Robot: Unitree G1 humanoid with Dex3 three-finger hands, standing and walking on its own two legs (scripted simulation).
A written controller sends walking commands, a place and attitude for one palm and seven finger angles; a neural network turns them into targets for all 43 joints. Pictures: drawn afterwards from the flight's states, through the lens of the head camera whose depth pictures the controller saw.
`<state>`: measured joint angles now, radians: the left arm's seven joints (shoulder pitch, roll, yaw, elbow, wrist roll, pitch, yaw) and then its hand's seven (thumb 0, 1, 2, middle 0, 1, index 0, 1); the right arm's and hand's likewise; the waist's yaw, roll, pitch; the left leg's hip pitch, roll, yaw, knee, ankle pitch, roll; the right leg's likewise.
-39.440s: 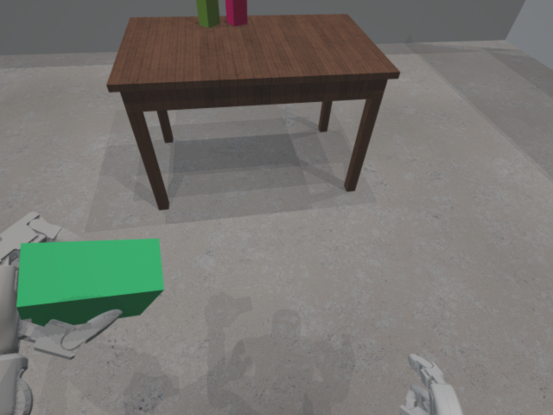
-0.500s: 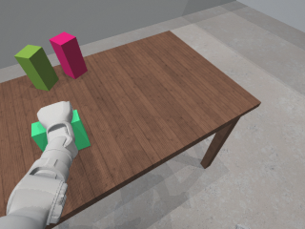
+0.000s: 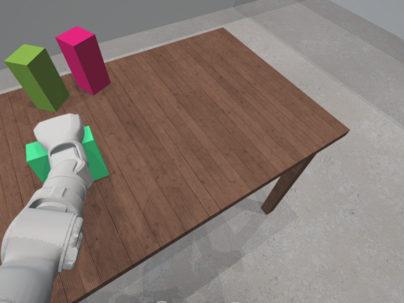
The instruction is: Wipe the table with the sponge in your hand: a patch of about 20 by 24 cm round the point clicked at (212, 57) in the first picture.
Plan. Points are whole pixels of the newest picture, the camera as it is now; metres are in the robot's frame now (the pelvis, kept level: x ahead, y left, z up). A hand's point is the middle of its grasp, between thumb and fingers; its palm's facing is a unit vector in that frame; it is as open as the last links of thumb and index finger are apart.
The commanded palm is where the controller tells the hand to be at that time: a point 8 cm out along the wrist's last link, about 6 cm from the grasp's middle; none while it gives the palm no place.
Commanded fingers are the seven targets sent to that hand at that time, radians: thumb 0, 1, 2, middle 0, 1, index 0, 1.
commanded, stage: slide back across to the first lane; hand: left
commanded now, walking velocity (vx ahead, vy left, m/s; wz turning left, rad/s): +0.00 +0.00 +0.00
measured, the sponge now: (74, 166) +0.42 +0.29 -0.03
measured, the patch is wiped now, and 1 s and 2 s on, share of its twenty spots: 0.90 0.90 0.90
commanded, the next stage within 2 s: wipe back along the first lane in 0.66 s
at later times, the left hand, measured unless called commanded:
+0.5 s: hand (46, 152) +0.43 +0.33 +0.02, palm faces -0.13 -0.05 -0.99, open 10.0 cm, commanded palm +0.41 +0.31 +0.07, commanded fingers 0.00 0.10 1.30 -1.20 -1.60 -1.20 -1.60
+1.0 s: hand (30, 171) +0.38 +0.35 +0.02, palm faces -0.11 -0.05 -0.99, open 10.0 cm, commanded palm +0.36 +0.33 +0.06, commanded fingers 0.00 0.10 1.30 -1.20 -1.60 -1.20 -1.60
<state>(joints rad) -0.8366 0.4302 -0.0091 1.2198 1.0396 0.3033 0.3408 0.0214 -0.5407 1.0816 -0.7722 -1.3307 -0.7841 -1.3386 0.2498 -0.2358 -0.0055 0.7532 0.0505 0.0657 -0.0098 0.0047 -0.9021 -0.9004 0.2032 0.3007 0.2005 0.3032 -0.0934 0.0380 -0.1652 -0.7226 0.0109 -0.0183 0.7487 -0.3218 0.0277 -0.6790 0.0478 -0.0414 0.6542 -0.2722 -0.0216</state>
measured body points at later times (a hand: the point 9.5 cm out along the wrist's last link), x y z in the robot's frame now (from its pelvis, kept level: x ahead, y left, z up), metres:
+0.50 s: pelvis +0.02 +0.01 +0.01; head +0.08 +0.03 +0.45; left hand +0.43 +0.33 +0.07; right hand +0.10 -0.25 -0.12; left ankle +0.01 +0.10 -0.71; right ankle +0.02 -0.11 -0.71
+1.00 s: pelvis +0.04 +0.01 +0.01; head +0.08 +0.02 +0.46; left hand +0.39 +0.35 +0.07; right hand +0.16 -0.25 -0.11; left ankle +0.01 +0.10 -0.71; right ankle +0.02 -0.11 -0.71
